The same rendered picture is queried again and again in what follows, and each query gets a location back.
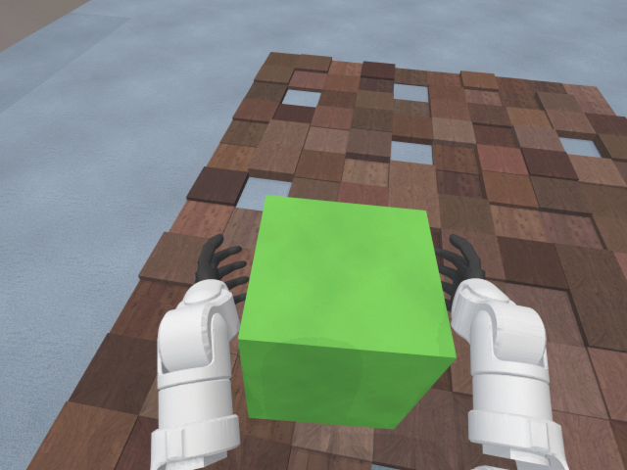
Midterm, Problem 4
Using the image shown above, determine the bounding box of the carton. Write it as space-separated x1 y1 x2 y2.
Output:
238 195 457 430

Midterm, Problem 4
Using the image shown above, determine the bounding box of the robot left hand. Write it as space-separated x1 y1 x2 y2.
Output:
195 234 249 304

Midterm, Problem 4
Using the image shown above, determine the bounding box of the robot right forearm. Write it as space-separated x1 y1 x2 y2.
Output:
451 278 569 470

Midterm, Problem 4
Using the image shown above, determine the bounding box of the robot right hand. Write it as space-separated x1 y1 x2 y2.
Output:
434 234 485 312

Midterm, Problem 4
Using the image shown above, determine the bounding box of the robot left forearm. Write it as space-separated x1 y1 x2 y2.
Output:
150 279 240 470

